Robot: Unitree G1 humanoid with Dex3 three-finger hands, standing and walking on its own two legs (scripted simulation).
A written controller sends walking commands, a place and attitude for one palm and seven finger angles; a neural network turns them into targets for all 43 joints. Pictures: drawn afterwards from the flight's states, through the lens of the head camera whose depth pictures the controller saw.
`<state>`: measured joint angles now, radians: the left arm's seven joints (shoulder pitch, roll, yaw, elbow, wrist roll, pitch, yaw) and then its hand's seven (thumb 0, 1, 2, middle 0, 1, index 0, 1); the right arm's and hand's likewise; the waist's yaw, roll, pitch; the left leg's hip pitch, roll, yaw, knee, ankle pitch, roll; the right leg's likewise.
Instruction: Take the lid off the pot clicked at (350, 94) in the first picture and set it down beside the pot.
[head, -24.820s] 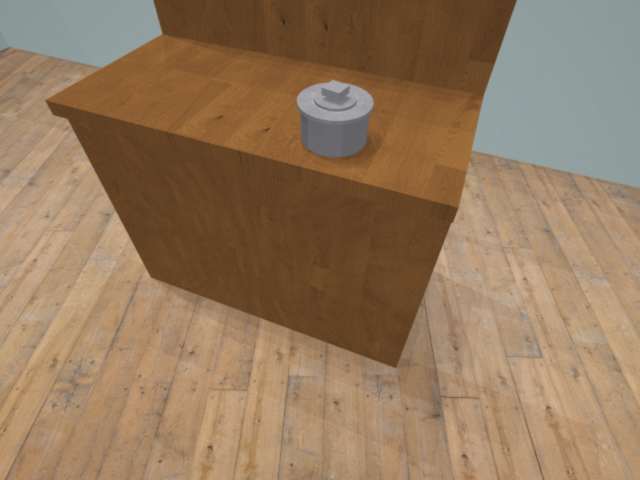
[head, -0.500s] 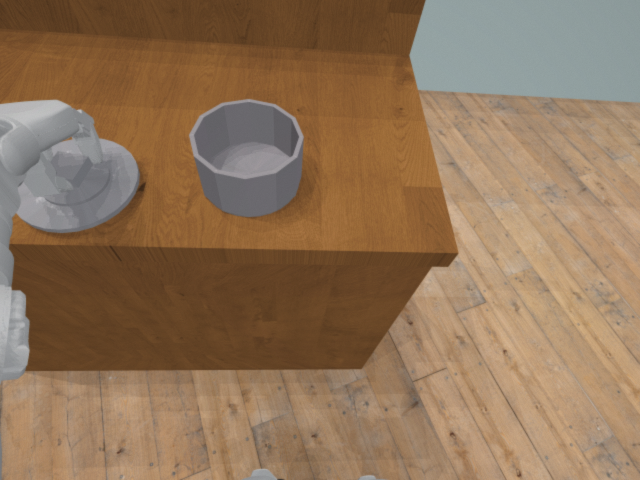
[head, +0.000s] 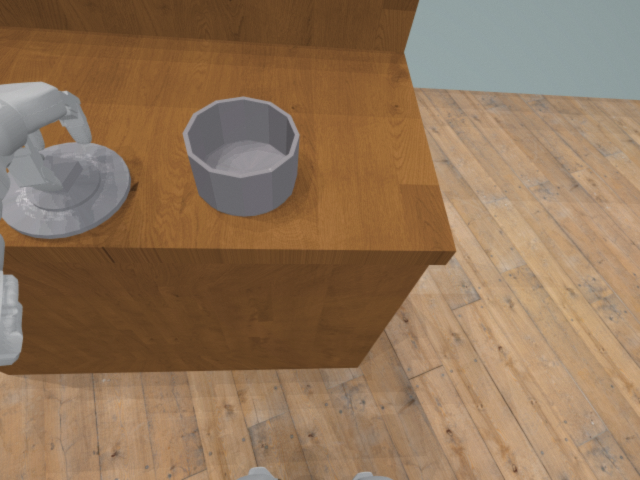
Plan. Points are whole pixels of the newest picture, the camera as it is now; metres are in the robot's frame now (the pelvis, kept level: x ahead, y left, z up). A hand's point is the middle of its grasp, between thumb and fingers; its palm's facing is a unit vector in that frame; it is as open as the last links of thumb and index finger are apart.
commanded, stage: open the fingers wide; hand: left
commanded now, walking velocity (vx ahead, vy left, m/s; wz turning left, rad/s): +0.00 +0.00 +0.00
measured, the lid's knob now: (57, 173) +0.49 +0.31 +0.06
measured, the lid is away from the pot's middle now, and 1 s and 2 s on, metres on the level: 0.23 0.23 0.23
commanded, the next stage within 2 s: raise the empty hand in 0.30 s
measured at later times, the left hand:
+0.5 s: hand (33, 156) +0.48 +0.31 +0.10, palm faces -0.41 -0.09 -0.91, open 11.0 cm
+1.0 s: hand out of the picture +0.48 +0.33 +0.15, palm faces -0.37 -0.12 -0.92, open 11.0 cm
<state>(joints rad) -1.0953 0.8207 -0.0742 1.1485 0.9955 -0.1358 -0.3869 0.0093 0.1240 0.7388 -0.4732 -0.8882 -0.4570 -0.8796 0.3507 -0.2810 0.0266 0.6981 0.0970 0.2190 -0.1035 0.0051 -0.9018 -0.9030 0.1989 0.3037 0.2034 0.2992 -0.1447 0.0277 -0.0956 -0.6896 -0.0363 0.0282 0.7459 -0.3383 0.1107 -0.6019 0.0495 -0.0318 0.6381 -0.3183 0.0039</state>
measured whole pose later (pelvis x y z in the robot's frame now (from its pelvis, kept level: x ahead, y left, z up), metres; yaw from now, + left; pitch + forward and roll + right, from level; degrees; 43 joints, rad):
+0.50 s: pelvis +0.00 +0.01 +0.00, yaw +0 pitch +16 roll -5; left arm -1.08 0.81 -0.06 1.12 1.01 -0.14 -0.38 0.00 -0.05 0.74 -0.41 -0.78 -0.40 -0.78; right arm 0.35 -0.27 0.02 0.68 0.09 0.23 -0.10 0.00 -0.90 -0.90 0.20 0.30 0.20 0.30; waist -0.14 0.03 -0.10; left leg -0.69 -0.04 0.03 0.74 -0.33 0.12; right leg -0.59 0.05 -0.03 0.62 -0.31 0.01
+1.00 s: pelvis +0.00 +0.01 +0.01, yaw +1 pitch +14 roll -5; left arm -1.20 0.84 -0.12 1.16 0.99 -0.08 -0.43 0.00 -0.05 0.75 -0.41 -0.77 -0.40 -0.77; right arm 0.33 -0.28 0.04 0.69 0.11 0.22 -0.09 0.01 -0.90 -0.90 0.20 0.30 0.20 0.30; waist -0.14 0.03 -0.09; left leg -0.63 -0.05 0.02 0.70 -0.32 0.12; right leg -0.53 0.04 -0.03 0.58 -0.29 0.01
